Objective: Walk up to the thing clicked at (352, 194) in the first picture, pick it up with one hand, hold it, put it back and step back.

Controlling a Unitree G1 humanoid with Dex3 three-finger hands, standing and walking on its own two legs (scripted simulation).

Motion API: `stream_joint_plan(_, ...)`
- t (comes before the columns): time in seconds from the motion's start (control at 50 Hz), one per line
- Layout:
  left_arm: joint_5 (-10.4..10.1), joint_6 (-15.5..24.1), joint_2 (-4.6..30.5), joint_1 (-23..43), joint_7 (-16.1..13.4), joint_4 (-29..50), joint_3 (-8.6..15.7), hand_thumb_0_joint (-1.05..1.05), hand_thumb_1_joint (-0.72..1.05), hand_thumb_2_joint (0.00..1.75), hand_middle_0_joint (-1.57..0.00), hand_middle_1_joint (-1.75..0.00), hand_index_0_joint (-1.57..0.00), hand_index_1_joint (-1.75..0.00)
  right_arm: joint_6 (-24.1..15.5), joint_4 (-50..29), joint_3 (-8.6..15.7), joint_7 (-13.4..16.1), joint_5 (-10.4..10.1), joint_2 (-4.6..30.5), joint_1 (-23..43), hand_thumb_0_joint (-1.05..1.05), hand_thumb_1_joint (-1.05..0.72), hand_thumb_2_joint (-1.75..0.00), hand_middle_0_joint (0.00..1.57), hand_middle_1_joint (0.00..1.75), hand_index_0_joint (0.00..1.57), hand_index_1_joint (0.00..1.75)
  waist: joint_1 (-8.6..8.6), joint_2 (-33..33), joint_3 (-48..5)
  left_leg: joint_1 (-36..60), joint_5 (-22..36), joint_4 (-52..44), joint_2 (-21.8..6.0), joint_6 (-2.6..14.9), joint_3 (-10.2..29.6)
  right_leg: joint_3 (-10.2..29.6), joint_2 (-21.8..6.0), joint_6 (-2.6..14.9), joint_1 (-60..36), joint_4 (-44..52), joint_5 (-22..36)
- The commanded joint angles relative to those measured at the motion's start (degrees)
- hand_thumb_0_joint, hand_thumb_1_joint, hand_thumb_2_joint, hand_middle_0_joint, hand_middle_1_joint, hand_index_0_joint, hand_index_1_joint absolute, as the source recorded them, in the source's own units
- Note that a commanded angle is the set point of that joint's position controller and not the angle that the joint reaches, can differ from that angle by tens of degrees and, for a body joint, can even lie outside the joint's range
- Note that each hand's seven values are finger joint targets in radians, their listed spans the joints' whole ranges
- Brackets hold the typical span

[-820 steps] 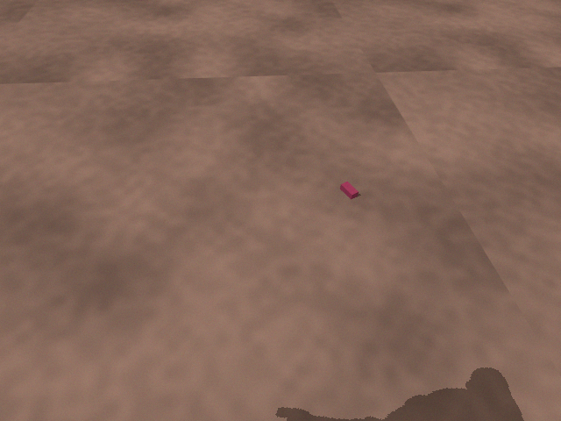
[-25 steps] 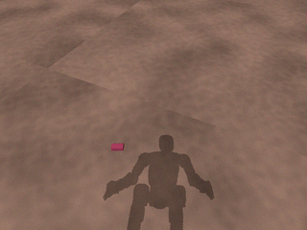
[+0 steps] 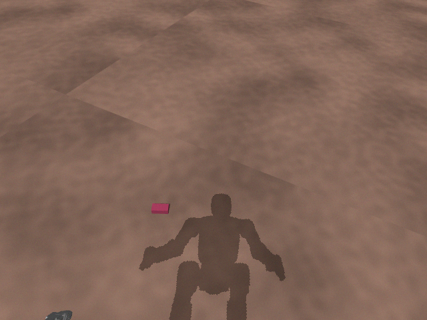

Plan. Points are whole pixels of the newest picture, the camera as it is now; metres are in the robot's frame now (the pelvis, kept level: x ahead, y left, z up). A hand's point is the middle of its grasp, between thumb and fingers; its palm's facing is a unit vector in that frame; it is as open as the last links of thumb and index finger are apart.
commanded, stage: stand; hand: left
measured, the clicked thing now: (160, 208) +0.78 +0.24 -0.76
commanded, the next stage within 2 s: walk up in 0.98 s
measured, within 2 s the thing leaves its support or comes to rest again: neither
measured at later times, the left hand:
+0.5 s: hand out of the picture +0.07 +0.24 -0.15, palm faces -0.04 -0.94 -0.34, open 7.4 cm
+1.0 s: hand out of the picture +0.11 +0.23 -0.15, palm faces -0.04 -0.94 -0.34, open 7.3 cm
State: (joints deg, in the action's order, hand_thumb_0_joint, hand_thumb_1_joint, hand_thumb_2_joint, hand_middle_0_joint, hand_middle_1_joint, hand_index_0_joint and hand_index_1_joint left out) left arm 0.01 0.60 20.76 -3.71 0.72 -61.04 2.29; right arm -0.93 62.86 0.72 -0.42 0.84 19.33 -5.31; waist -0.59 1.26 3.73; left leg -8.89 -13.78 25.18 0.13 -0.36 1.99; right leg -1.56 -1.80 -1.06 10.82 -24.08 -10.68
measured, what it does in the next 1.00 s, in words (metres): stands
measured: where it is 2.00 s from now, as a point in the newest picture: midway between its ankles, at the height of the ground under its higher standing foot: (194, 307)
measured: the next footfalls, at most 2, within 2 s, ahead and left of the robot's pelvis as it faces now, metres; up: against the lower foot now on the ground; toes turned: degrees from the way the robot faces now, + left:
left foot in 1.26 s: +0.19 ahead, +0.16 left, +0.00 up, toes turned +4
right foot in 1.76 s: +0.38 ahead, -0.11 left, +0.00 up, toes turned -6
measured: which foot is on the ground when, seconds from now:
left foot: down 0.00-1.00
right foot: down 0.00-1.00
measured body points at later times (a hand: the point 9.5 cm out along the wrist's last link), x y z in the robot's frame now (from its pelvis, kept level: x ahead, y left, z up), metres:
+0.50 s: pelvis +0.01 -0.01 +0.01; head +0.02 -0.02 +0.46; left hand +0.08 +0.29 -0.13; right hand +0.08 -0.31 -0.13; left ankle +0.00 +0.12 -0.74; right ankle +0.03 -0.13 -0.74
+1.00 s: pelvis +0.02 -0.02 +0.01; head +0.03 -0.02 +0.46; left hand +0.11 +0.28 -0.12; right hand +0.08 -0.32 -0.13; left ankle +0.00 +0.12 -0.74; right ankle +0.03 -0.13 -0.74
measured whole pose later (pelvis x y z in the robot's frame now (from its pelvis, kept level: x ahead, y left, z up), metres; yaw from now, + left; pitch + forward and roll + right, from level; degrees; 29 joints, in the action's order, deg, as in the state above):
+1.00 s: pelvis +0.02 -0.02 +0.01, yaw -1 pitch -1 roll +0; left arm 0.3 1.0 20.1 -4.9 0.9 -64.8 0.3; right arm -0.6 64.9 0.3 -0.9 0.6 20.2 -6.6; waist 0.4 -0.3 2.7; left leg -5.4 -12.7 19.0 -1.4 -1.1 1.5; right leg -1.4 -0.3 0.4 8.5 -19.8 -10.2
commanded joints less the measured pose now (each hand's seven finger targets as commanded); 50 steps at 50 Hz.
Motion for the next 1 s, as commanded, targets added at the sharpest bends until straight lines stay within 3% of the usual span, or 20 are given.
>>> stream_joint_plan(0.0, 0.5, 1.6, 10.7, 1.5, -0.5, 1.5, 0.8, 0.00, 0.90, 0.90, -0.20, -0.30, -0.20, -0.30, -1.7, -3.3, 2.3, 0.5, -0.4, 12.3, 3.7, 0.00, -0.90, -0.90, 0.20, 0.30, 0.20, 0.30, 0.00, -4.1, -4.8, -1.3, 4.2, -9.9, -7.3, 1.61, 7.0, 6.0, -5.0, 2.32, -4.2, 5.8, 2.5)
stream_joint_plan(0.08, 0.5, 2.1, 11.2, 1.8, -0.7, 0.5, 0.2, 0.00, 0.90, 0.90, -0.20, -0.30, -0.20, -0.30, -1.5, -2.3, 2.5, 0.5, -0.3, 12.4, 3.0, 0.00, -0.90, -0.90, 0.20, 0.30, 0.20, 0.30, 0.57, -2.2, -6.5, 2.8, 10.4, -8.9, -7.2, 1.64, 5.4, 6.4, -5.8, 2.32, -4.5, 6.7, 7.4)
stream_joint_plan(0.18, 0.5, 2.3, 11.7, 1.2, -0.9, -0.7, -0.3, 0.00, 0.90, 0.90, -0.20, -0.30, -0.20, -0.30, -1.3, -1.9, 2.3, 0.3, -0.5, 12.1, 3.0, 0.00, -0.90, -0.90, 0.20, 0.30, 0.20, 0.30, 0.79, 0.1, -6.2, 2.7, 9.8, -9.3, -7.0, 1.67, 4.8, 6.3, -6.0, 2.29, -5.0, 7.6, 7.9)
stream_joint_plan(0.3, 0.5, 2.1, 11.6, 0.0, -1.1, -1.5, -0.6, 0.00, 0.90, 0.90, -0.20, -0.30, -0.20, -0.30, -0.9, -1.1, 1.9, 0.2, -0.4, 12.2, 2.5, 0.00, -0.90, -0.90, 0.20, 0.30, 0.20, 0.30, 0.58, -1.0, -3.7, 1.1, 3.6, -10.4, -6.4, 1.61, 4.4, 7.1, -5.8, 1.93, -2.9, 9.7, 0.3)
stream_joint_plan(0.32, 0.6, 2.0, 12.0, 0.1, -1.1, -1.4, -0.6, 0.00, 0.90, 0.90, -0.20, -0.30, -0.20, -0.30, -0.9, -1.2, 2.0, 0.1, -0.4, 12.0, 2.5, 0.00, -0.90, -0.90, 0.20, 0.30, 0.20, 0.30, 0.65, 0.1, -4.0, 2.3, 4.6, -10.4, -6.7, 1.53, 4.6, 7.0, -5.8, 2.29, -2.0, 9.4, -0.3)
stream_joint_plan(0.38, 0.5, 2.3, 11.4, -0.5, -1.1, -1.5, -0.7, 0.00, 0.90, 0.90, -0.20, -0.30, -0.20, -0.30, -1.0, -1.1, 2.0, 0.2, -0.4, 12.4, 2.3, 0.00, -0.90, -0.90, 0.20, 0.30, 0.20, 0.30, 0.57, -1.0, -5.6, 2.5, 7.8, -9.8, -6.9, 1.66, 4.3, 6.8, -6.1, 2.19, -4.4, 8.6, 5.9)
stream_joint_plan(0.54, 0.3, 1.9, 12.3, -0.3, -1.0, -1.4, -0.5, 0.00, 0.90, 0.90, -0.20, -0.30, -0.20, -0.30, -0.7, -0.4, 1.5, 0.2, -0.4, 12.0, 1.0, 0.00, -0.90, -0.90, 0.20, 0.30, 0.20, 0.30, 0.31, -1.1, -3.3, -0.3, 3.6, -10.6, -6.4, 1.28, 4.2, 7.3, -5.7, 2.19, -3.5, 9.6, -0.6)
stream_joint_plan(0.6, 0.4, 2.1, 11.8, -0.5, -1.0, -1.1, -0.6, 0.00, 0.90, 0.90, -0.20, -0.30, -0.20, -0.30, -1.0, -0.6, 1.6, 0.3, -0.4, 12.5, 1.1, 0.00, -0.90, -0.90, 0.20, 0.30, 0.20, 0.30, 0.12, -1.2, -5.7, 1.2, 8.7, -9.9, -7.1, 1.20, 4.3, 6.9, -6.0, 2.41, -5.8, 8.0, 6.8)
stream_joint_plan(0.68, 0.2, 2.1, 11.8, -0.1, -1.1, -1.1, -0.5, 0.00, 0.90, 0.90, -0.20, -0.30, -0.20, -0.30, -1.1, -0.4, 1.5, 0.6, -0.5, 13.1, 0.8, 0.00, -0.90, -0.90, 0.20, 0.30, 0.20, 0.30, 0.34, -2.1, -6.8, 2.5, 12.3, -9.6, -7.4, 1.15, 4.0, 6.6, -6.1, 2.40, -6.7, 7.3, 11.9)
stream_joint_plan(0.86, 0.1, 1.7, 12.1, 0.8, -1.1, -1.3, -0.4, 0.00, 0.90, 0.90, -0.20, -0.30, -0.20, -0.30, -0.8, -0.2, 1.1, 0.7, -0.4, 12.6, 0.1, 0.00, -0.90, -0.90, 0.20, 0.30, 0.20, 0.30, 0.52, -1.3, -4.0, 1.2, 8.0, -10.4, -7.2, 0.91, 3.8, 6.8, -5.7, 2.26, -4.9, 8.4, 6.6)
stream_joint_plan(0.94, 0.2, 1.8, 11.9, 0.5, -1.0, -1.1, -0.4, 0.00, 0.90, 0.90, -0.20, -0.30, -0.20, -0.30, -0.9, -0.5, 1.2, 0.7, -0.5, 12.7, 0.4, 0.00, -0.90, -0.90, 0.20, 0.30, 0.20, 0.30, 0.45, -0.9, -6.5, 2.8, 12.1, -10.0, -7.5, 0.75, 3.8, 6.5, -5.8, 2.42, -6.7, 7.5, 11.4)
stream_joint_plan(0.96, 1.1, 2.2, 15.2, -3.6, 0.1, 1.6, 3.0, 0.00, 0.90, 0.90, -0.20, -0.30, -0.20, -0.30, -1.6, -3.5, 4.0, -0.4, 0.3, 16.6, -3.1, 0.00, -0.90, -0.90, 0.20, 0.30, 0.20, 0.30, 0.21, -1.3, -11.8, 2.6, -10.7, -3.8, -4.4, 4.87, 2.4, 5.0, -2.3, 4.50, -10.8, 3.5, -12.7)
stream_joint_plan(0.98, 1.7, 2.2, 15.5, -6.4, 0.3, 0.7, 3.5, 0.00, 0.90, 0.90, -0.20, -0.30, -0.20, -0.30, -1.6, -3.9, 4.2, -0.8, 0.7, 16.2, -3.1, 0.00, -0.90, -0.90, 0.20, 0.30, 0.20, 0.30, -1.19, -1.2, -8.6, -4.6, -20.5, -1.9, -4.5, 5.70, 3.2, 8.6, -4.3, 6.12, -10.6, 4.1, -23.6)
